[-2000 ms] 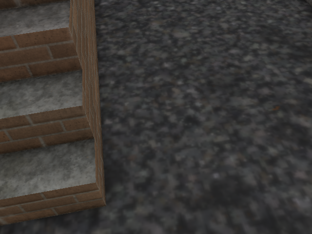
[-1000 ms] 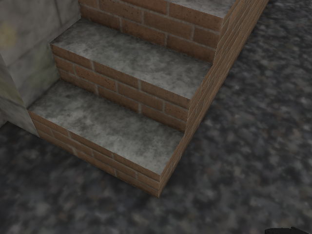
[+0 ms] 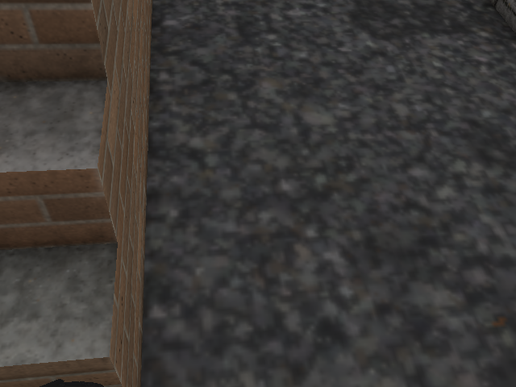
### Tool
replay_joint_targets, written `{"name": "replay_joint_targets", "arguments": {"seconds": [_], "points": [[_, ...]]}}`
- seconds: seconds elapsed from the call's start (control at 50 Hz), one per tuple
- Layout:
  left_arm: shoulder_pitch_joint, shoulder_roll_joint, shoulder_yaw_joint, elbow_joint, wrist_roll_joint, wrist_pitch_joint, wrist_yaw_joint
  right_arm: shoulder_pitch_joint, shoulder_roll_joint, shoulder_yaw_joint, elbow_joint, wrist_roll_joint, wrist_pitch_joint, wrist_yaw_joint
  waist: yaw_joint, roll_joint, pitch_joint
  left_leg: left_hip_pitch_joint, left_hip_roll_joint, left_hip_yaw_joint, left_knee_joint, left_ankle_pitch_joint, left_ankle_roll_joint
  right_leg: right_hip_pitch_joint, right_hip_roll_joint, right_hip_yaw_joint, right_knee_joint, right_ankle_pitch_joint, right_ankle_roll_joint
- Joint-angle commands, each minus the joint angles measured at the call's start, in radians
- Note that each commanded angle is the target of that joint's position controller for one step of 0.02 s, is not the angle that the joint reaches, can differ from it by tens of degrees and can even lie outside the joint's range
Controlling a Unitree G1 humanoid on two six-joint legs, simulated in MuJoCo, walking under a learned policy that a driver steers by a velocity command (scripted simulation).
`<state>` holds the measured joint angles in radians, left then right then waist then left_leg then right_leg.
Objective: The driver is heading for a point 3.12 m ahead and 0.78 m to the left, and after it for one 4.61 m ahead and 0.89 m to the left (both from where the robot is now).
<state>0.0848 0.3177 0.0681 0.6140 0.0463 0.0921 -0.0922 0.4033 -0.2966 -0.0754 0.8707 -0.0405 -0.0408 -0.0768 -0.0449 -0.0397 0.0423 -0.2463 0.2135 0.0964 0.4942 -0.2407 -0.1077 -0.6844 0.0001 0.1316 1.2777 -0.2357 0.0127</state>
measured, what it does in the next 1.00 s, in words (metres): walks ahead, turning left: right foot, then left foot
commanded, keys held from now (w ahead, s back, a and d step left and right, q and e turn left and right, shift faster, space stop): w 0.02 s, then w+q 0.98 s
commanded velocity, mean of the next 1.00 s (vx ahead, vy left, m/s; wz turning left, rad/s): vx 0.40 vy -0.13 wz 0.33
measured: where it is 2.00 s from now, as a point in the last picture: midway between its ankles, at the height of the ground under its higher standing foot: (290, 324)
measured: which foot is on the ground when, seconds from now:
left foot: down 0.00-0.14, up 0.16-0.72, down 0.74-1.00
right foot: up 0.00-0.12, down 0.14-0.74, up 0.76-1.00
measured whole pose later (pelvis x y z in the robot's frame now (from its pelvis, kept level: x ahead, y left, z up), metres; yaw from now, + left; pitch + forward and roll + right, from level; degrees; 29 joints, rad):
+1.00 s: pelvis +0.44 -0.12 +0.01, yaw +25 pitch +1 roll -1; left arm 0.14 0.28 0.03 0.74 0.07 0.02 -0.03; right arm 0.36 -0.27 -0.05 0.88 0.00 -0.07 -0.03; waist -0.06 -0.05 0.10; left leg -0.16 -0.09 -0.09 0.35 -0.20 0.09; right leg -0.70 -0.09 0.08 1.02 -0.13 0.04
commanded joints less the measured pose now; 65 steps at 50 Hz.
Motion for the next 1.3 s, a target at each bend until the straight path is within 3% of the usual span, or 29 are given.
{"name": "replay_joint_targets", "arguments": {"seconds": [0.02, 0.08, 0.12, 0.14, 0.16, 0.18, 0.24, 0.28, 0.4, 0.42, 0.44, 0.56, 0.62, 0.68, 0.72, 0.74, 0.76, 0.8, 0.82, 0.84, 0.86, 0.92, 1.04, 1.1, 1.18, 1.22, 1.24, 1.26, 1.3], "points": [[-0.061, -0.036, -0.021, -0.086, -0.020, -0.009, -0.033, -0.036, -0.196, -0.055, -0.058, 0.001, -0.024, 0.005, 0.012, 0.289, 0.010, -0.069, 0.121, -0.019, -0.264, -0.065, 0.159, 0.144, -0.042, -0.109, -0.360, -0.043, 0.030], [-0.103, -0.044, -0.025, -0.090, -0.013, -0.014, -0.032, 0.022, -0.242, -0.081, -0.026, 0.007, 0.000, 0.001, -0.031, 0.357, 0.033, -0.084, 0.122, -0.042, -0.314, -0.178, 0.157, 0.334, -0.008, -0.240, -0.579, -0.140, -0.014], [0.070, -0.049, -0.019, -0.027, -0.008, -0.029, -0.005, -0.008, -0.240, -0.086, -0.029, 0.008, 0.017, 0.015, 0.060, 0.297, 0.011, -0.087, 0.123, -0.043, -0.174, -0.076, 0.166, 0.484, 0.005, -0.246, -0.746, -0.073, -0.062], [0.253, -0.017, 0.001, 0.059, -0.005, -0.044, 0.011, 0.007, -0.167, -0.066, -0.027, 0.001, 0.023, 0.024, 0.129, 0.145, -0.071, -0.138, 0.055, -0.003, 0.048, -0.022, 0.168, 0.685, 0.045, -0.245, -0.810, -0.085, -0.074], [0.398, 0.060, 0.013, 0.108, -0.002, -0.070, 0.016, -0.008, -0.051, -0.035, -0.056, -0.017, 0.026, 0.036, 0.192, -0.128, -0.122, -0.268, -0.077, 0.031, 0.377, -0.324, 0.172, 0.801, -0.076, -0.118, -0.885, -0.208, -0.048], [0.461, 0.280, 0.046, 0.088, -0.014, -0.083, 0.025, -0.074, 0.024, -0.016, -0.139, 0.001, 0.037, 0.037, 0.248, -0.507, -0.167, -0.556, -0.274, -0.059, 0.666, -0.535, 0.152, 0.827, -0.345, 0.280, -1.083, -0.317, -0.141], [0.241, 0.077, -0.004, 0.106, -0.014, -0.113, 0.067, -0.071, -0.086, -0.038, -0.081, 0.022, 0.027, 0.056, 0.068, -0.160, -0.003, -0.469, -0.174, -0.199, 0.677, -0.197, 0.211, 0.618, -0.271, 0.115, -1.032, 0.017, -0.123], [0.152, -0.012, -0.027, 0.079, -0.008, -0.124, 0.081, 0.000, -0.080, -0.043, -0.024, -0.002, 0.029, 0.065, 0.013, -0.129, -0.050, -0.377, -0.175, -0.126, 0.665, -0.130, 0.177, 0.617, -0.224, -0.004, -1.010, 0.278, -0.144], [0.212, -0.049, -0.038, 0.138, 0.000, -0.144, 0.092, -0.151, 0.000, -0.005, -0.086, 0.005, 0.051, 0.063, 0.033, -0.075, 0.011, -0.323, -0.172, -0.063, 0.378, -0.073, 0.191, 0.580, -0.224, -0.141, -1.047, 0.378, -0.223], [0.382, 0.026, -0.008, 0.177, -0.023, -0.175, 0.118, -0.286, -0.025, -0.009, -0.137, 0.004, 0.059, 0.105, 0.105, 0.038, -0.006, -0.511, -0.162, -0.125, 0.455, 0.009, 0.196, 0.761, -0.426, 0.082, -1.124, 0.248, -0.240], [0.408, 0.046, 0.000, 0.209, -0.022, -0.184, 0.131, -0.294, -0.016, -0.013, -0.149, 0.007, 0.060, 0.115, 0.083, 0.111, 0.005, -0.650, -0.155, -0.234, 0.496, 0.057, 0.205, 0.885, -0.468, 0.129, -1.136, 0.185, -0.231], [0.403, -0.037, -0.029, 0.261, -0.024, -0.187, 0.122, -0.427, 0.024, 0.006, -0.181, 0.005, 0.049, 0.135, 0.105, 0.015, 0.095, -0.579, -0.221, -0.034, 0.376, 0.128, 0.192, 0.815, -0.234, -0.242, -1.106, 0.566, -0.079], [0.422, 0.019, -0.027, 0.288, -0.029, -0.188, 0.129, -0.504, 0.057, 0.029, -0.224, 0.006, 0.044, 0.146, 0.119, -0.040, 0.087, -0.358, -0.280, 0.117, 0.174, 0.126, 0.217, 0.737, -0.187, -0.342, -1.034, 0.940, -0.038], [0.423, 0.101, -0.007, 0.298, -0.040, -0.173, 0.151, -0.322, -0.015, 0.013, -0.171, 0.003, 0.039, 0.133, 0.028, -0.127, -0.024, -0.099, -0.348, 0.134, 0.134, 0.057, 0.263, 0.733, -0.209, -0.364, -0.772, 1.278, -0.040], [0.344, 0.132, 0.007, 0.266, -0.037, -0.169, 0.138, -0.044, -0.089, -0.025, -0.080, -0.005, 0.023, 0.113, -0.111, -0.090, -0.148, 0.255, -0.347, 0.032, 0.007, 0.072, 0.335, 0.554, -0.203, -0.354, -0.392, 0.994, -0.056], [0.298, 0.064, -0.005, 0.235, -0.023, -0.179, 0.119, 0.016, -0.150, -0.047, -0.061, -0.007, 0.028, 0.088, -0.127, 0.052, -0.185, 0.461, -0.147, -0.225, -0.030, -0.030, 0.410, 0.281, -0.098, -0.335, -0.064, 0.162, -0.056], [0.320, -0.023, -0.025, 0.152, -0.037, -0.184, 0.106, -0.031, -0.254, -0.065, -0.096, -0.008, 0.031, 0.079, -0.041, 0.191, -0.275, 0.598, 0.118, -0.785, -0.109, -0.050, 0.602, -0.032, 0.046, -0.194, 0.266, -0.318, -0.028], [0.169, 0.042, -0.020, 0.108, -0.029, -0.203, 0.083, -0.075, -0.163, -0.044, -0.077, 0.034, 0.024, 0.066, -0.039, -0.001, -0.083, 0.358, 0.096, -0.678, -0.287, -0.149, 0.551, -0.102, -0.061, -0.051, 0.105, -0.103, -0.036], [0.151, 0.044, -0.022, 0.096, -0.030, -0.199, 0.090, -0.125, -0.133, -0.038, -0.074, 0.052, 0.018, 0.052, 0.020, 0.019, 0.028, 0.202, 0.023, -0.502, -0.249, 0.376, 0.518, -0.024, -0.085, -0.075, 0.032, -0.137, -0.018], [0.263, 0.070, -0.006, 0.172, 0.011, -0.151, 0.095, -0.128, -0.104, -0.025, -0.109, 0.017, -0.010, 0.048, 0.044, -0.249, -0.009, 0.197, 0.096, -0.580, -0.235, 0.472, 0.453, 0.019, -0.078, -0.068, 0.027, -0.064, 0.007], [0.300, 0.036, -0.016, 0.179, 0.036, -0.113, 0.093, -0.119, -0.116, -0.020, -0.098, 0.022, -0.027, 0.047, 0.072, -0.232, -0.032, 0.154, 0.082, -0.536, -0.236, 0.575, 0.421, 0.077, -0.087, -0.060, -0.006, -0.039, 0.019], [0.253, -0.016, -0.035, 0.139, 0.028, -0.063, 0.074, -0.085, -0.132, -0.017, -0.063, 0.033, -0.055, 0.047, 0.067, -0.008, -0.040, 0.089, -0.005, -0.413, -0.226, 0.573, 0.354, 0.069, -0.090, -0.053, -0.132, 0.024, 0.025], [0.070, -0.005, -0.048, 0.070, 0.018, -0.072, 0.045, 0.000, -0.124, -0.013, -0.056, 0.030, -0.038, 0.028, -0.009, 0.185, -0.039, 0.122, -0.130, -0.285, -0.122, 0.899, 0.250, 0.047, -0.017, -0.131, -0.423, 0.240, 0.034], [-0.023, -0.024, -0.057, 0.048, -0.002, -0.082, 0.049, -0.005, -0.115, -0.013, -0.073, 0.034, -0.035, 0.019, -0.038, 0.256, -0.073, 0.116, -0.153, -0.262, -0.117, 0.688, 0.217, 0.168, 0.007, -0.144, -0.598, 0.349, 0.028], [0.066, 0.032, -0.034, 0.091, -0.008, -0.102, 0.079, -0.046, -0.134, -0.021, -0.103, 0.021, -0.038, 0.019, 0.006, 0.240, -0.059, 0.111, -0.087, -0.351, -0.019, 0.587, 0.189, 0.357, -0.001, -0.094, -0.796, 0.247, -0.018], [0.226, 0.090, -0.015, 0.151, 0.010, -0.146, 0.104, -0.030, -0.090, -0.007, -0.118, 0.036, -0.047, 0.029, 0.061, 0.065, -0.136, 0.050, -0.187, -0.303, 0.261, 0.416, 0.156, 0.604, -0.082, -0.089, -0.896, 0.604, -0.057], [0.276, 0.144, -0.003, 0.148, 0.026, -0.154, 0.104, 0.130, 0.001, 0.015, -0.122, 0.062, -0.051, 0.027, 0.012, -0.169, -0.298, -0.181, -0.283, -0.224, 0.554, -0.215, 0.120, 0.925, -0.357, 0.105, -0.699, 1.295, -0.201], [0.299, 0.072, -0.019, 0.167, -0.030, -0.145, 0.092, 0.169, -0.018, 0.025, -0.093, 0.077, -0.032, 0.015, 0.050, -0.227, -0.479, -0.183, -0.323, -0.172, 0.700, -0.501, 0.119, 0.920, -0.428, 0.243, -0.781, 1.330, -0.327], [0.154, -0.046, -0.055, 0.143, -0.031, -0.140, 0.089, 0.048, -0.056, 0.017, -0.062, 0.046, -0.002, 0.017, 0.027, -0.043, -0.294, -0.163, -0.260, -0.204, 0.713, -0.392, 0.113, 0.680, -0.312, 0.137, -0.870, 0.874, -0.270]]}}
